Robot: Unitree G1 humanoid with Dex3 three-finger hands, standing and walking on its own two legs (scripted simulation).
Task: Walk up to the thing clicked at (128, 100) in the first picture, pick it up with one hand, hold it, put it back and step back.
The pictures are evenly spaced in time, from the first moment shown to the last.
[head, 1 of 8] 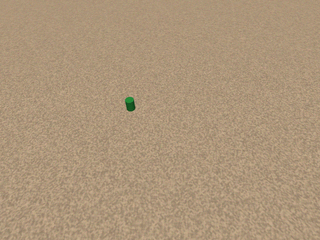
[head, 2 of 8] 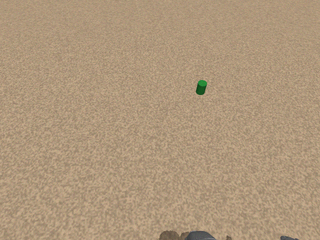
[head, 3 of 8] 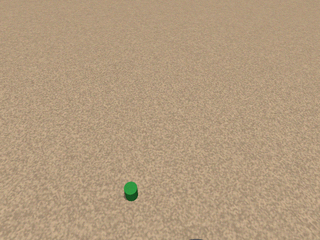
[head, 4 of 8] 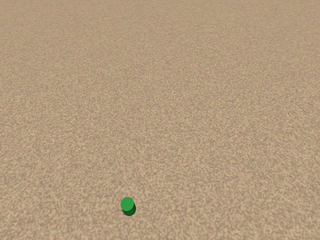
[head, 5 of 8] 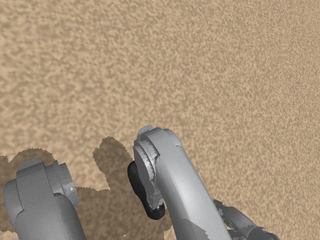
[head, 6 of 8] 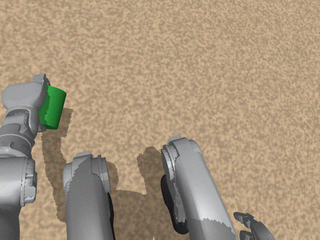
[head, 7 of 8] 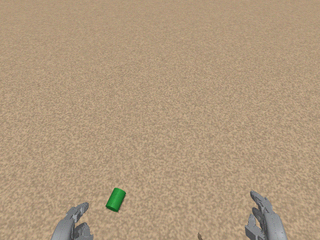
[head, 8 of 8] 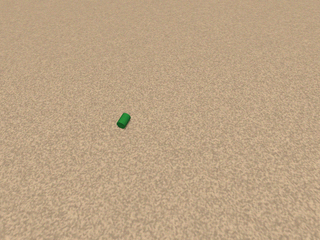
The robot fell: no
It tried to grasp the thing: yes
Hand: left
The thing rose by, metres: 0.67
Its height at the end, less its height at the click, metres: -0.01
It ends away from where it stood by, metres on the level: 0.12
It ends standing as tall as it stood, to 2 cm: no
